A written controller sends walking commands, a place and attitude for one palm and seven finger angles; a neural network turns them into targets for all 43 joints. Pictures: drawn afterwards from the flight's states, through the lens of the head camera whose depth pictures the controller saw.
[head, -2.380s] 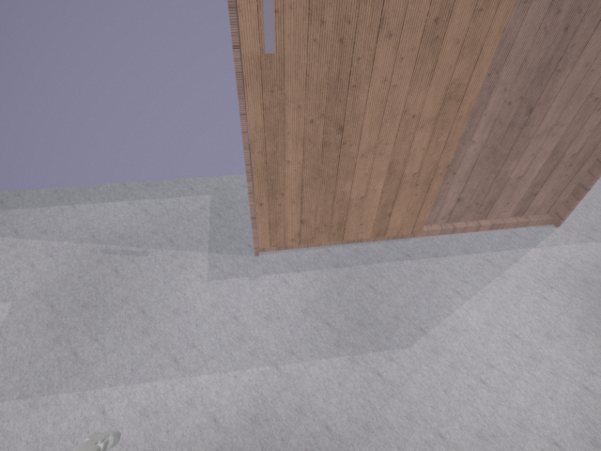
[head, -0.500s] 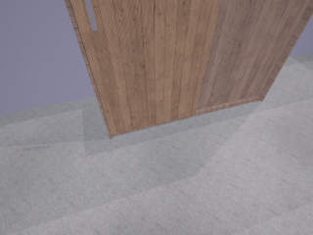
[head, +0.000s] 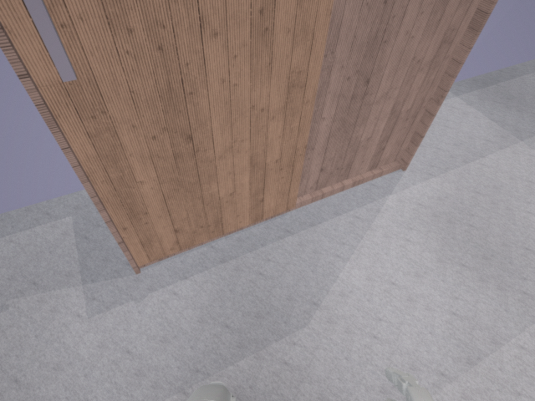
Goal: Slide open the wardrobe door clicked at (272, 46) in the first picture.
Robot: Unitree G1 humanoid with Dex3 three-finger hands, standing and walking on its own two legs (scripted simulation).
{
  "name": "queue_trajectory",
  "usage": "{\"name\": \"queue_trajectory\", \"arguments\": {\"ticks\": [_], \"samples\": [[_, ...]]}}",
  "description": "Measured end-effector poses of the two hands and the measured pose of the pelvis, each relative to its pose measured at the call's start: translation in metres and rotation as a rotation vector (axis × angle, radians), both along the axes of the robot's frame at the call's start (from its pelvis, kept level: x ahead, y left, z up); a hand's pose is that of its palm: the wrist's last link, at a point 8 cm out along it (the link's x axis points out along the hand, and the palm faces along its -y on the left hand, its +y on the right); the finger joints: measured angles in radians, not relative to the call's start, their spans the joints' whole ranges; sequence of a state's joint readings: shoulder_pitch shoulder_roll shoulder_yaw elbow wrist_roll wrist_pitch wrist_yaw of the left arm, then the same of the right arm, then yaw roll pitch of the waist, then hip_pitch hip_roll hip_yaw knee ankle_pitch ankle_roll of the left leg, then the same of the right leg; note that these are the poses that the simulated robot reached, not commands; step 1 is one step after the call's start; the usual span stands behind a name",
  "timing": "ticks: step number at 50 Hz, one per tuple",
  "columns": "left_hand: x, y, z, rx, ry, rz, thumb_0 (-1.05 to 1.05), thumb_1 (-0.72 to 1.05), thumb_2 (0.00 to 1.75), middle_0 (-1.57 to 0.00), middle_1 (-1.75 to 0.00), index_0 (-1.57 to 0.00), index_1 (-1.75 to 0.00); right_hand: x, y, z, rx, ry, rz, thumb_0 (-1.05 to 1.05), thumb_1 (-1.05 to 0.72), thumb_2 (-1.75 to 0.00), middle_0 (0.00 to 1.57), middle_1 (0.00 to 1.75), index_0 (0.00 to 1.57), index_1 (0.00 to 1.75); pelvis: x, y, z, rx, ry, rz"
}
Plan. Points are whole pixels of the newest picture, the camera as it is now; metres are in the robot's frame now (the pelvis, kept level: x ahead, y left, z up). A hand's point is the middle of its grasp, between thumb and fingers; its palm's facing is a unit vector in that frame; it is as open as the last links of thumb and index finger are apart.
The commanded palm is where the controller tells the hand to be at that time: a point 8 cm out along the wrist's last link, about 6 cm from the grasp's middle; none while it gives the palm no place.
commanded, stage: turn to face it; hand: left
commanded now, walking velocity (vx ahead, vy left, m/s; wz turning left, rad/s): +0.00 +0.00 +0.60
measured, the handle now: out of the picture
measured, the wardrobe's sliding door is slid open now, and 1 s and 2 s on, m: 0.00 0.00 0.00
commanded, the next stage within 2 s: take the last steps up to it in 1.10 s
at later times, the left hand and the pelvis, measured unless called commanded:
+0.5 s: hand (168, 346) +0.21 +0.20 -0.14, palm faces +0.10 -0.97 -0.23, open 7.3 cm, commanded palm none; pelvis +0.09 +0.02 +0.00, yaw +7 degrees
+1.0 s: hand out of the picture -0.04 +0.25 -0.19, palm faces +0.47 -0.84 -0.26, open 7.3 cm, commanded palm none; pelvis +0.06 +0.05 +0.00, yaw +24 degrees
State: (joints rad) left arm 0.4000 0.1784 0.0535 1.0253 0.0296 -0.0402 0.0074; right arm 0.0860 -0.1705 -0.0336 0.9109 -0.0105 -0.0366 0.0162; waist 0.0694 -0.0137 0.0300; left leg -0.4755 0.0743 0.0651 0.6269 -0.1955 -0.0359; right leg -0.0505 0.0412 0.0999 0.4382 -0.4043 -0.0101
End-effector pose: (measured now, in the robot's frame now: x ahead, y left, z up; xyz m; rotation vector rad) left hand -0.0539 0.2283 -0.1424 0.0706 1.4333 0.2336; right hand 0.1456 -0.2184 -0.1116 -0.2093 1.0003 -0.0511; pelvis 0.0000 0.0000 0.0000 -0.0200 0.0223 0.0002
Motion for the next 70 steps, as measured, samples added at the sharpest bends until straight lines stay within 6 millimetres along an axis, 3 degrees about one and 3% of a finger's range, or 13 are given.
{"name": "queue_trajectory", "arguments": {"ticks": [2, 5, 14, 19, 23, 28, 36, 41, 47, 51, 59, 64, 70], "samples": [[0.024, 0.018, -0.012, -0.001, 0.006, -0.019, 0.00, 0.91, 0.90, -0.21, -0.30, -0.20, -0.30, 0.014, 0.009, -0.004, -0.019, -0.031, -0.019, 0.00, -0.91, -0.90, 0.20, 0.30, 0.20, 0.29, 0.018, 0.012, -0.009, -0.005, -0.006, -0.022], [0.069, 0.039, -0.015, 0.016, -0.014, -0.074, 0.00, 0.91, 0.90, -0.21, -0.30, -0.20, -0.30, 0.009, 0.017, -0.001, -0.028, 0.000, -0.064, 0.00, -0.91, -0.90, 0.20, 0.30, 0.20, 0.29, 0.036, 0.022, -0.006, 0.004, -0.022, -0.050], [0.206, 0.051, 0.015, 0.033, -0.246, -0.137, 0.00, 0.92, 0.90, -0.20, -0.30, -0.20, -0.30, -0.065, 0.018, -0.006, -0.058, 0.309, -0.172, -0.01, -0.94, -0.90, 0.20, 0.30, 0.20, 0.29, 0.071, 0.038, 0.012, 0.004, -0.014, 0.017], [0.243, 0.039, 0.024, 0.043, -0.311, -0.133, 0.00, 0.91, 0.90, -0.20, -0.30, -0.20, -0.30, -0.089, 0.015, -0.016, -0.033, 0.432, -0.178, 0.00, -0.92, -0.90, 0.20, 0.30, 0.20, 0.29, 0.082, 0.033, 0.010, 0.019, -0.011, 0.066], [0.254, 0.026, 0.029, 0.063, -0.345, -0.111, 0.00, 0.91, 0.90, -0.20, -0.30, -0.20, -0.30, -0.087, 0.007, -0.028, 0.000, 0.467, -0.161, 0.00, -0.91, -0.90, 0.20, 0.30, 0.20, 0.29, 0.089, 0.021, 0.004, 0.033, -0.009, 0.108], [0.234, 0.018, 0.037, 0.098, -0.354, -0.043, 0.00, 0.91, 0.90, -0.21, -0.30, -0.20, -0.30, -0.051, -0.005, -0.034, 0.013, 0.438, -0.092, 0.01, -0.91, -0.90, 0.20, 0.30, 0.20, 0.29, 0.092, 0.009, 0.006, 0.039, -0.024, 0.185], [0.155, 0.028, 0.034, 0.131, -0.266, 0.135, 0.00, 0.91, 0.90, -0.21, -0.30, -0.20, -0.30, 0.043, -0.009, -0.023, -0.041, 0.292, 0.091, 0.00, -0.91, -0.90, 0.19, 0.30, 0.19, 0.29, 0.088, 0.008, 0.010, 0.051, -0.040, 0.304], [0.089, 0.038, 0.020, 0.124, -0.168, 0.245, 0.00, 0.91, 0.90, -0.21, -0.30, -0.20, -0.30, 0.101, 0.016, -0.010, -0.088, 0.188, 0.221, 0.00, -0.91, -0.90, 0.19, 0.30, 0.19, 0.29, 0.080, 0.019, 0.006, 0.048, -0.039, 0.363], [0.011, 0.057, -0.010, 0.086, -0.043, 0.363, 0.00, 0.91, 0.90, -0.21, -0.30, -0.20, -0.30, 0.147, 0.073, 0.004, -0.129, 0.040, 0.361, 0.00, -0.91, -0.90, 0.19, 0.30, 0.19, 0.29, 0.067, 0.044, -0.009, 0.028, -0.038, 0.421], [-0.012, 0.064, -0.008, 0.072, 0.006, 0.394, 0.00, 0.91, 0.90, -0.20, -0.30, -0.20, -0.30, 0.143, 0.098, 0.017, -0.123, 0.006, 0.402, 0.00, -0.91, -0.90, 0.19, 0.30, 0.19, 0.29, 0.059, 0.052, -0.001, 0.016, -0.050, 0.433], [-0.009, 0.067, 0.009, 0.078, -0.069, 0.417, 0.00, 0.91, 0.90, -0.20, -0.30, -0.20, -0.30, 0.107, 0.115, 0.012, -0.077, 0.078, 0.417, 0.00, -0.90, -0.90, 0.20, 0.30, 0.20, 0.30, 0.048, 0.057, 0.012, 0.010, -0.043, 0.479], [0.004, 0.059, 0.015, 0.092, -0.098, 0.405, 0.00, 0.91, 0.90, -0.20, -0.30, -0.20, -0.30, 0.076, 0.103, -0.004, -0.047, 0.155, 0.390, 0.00, -0.90, -0.90, 0.20, 0.30, 0.20, 0.30, 0.046, 0.050, 0.011, 0.025, -0.034, 0.497], [0.026, 0.034, 0.020, 0.104, -0.140, 0.369, 0.00, 0.91, 0.90, -0.20, -0.30, -0.20, -0.30, 0.044, 0.062, -0.028, -0.038, 0.260, 0.328, 0.00, -0.91, -0.90, 0.20, 0.30, 0.20, 0.30, 0.057, 0.034, 0.006, 0.052, -0.023, 0.502]]}}
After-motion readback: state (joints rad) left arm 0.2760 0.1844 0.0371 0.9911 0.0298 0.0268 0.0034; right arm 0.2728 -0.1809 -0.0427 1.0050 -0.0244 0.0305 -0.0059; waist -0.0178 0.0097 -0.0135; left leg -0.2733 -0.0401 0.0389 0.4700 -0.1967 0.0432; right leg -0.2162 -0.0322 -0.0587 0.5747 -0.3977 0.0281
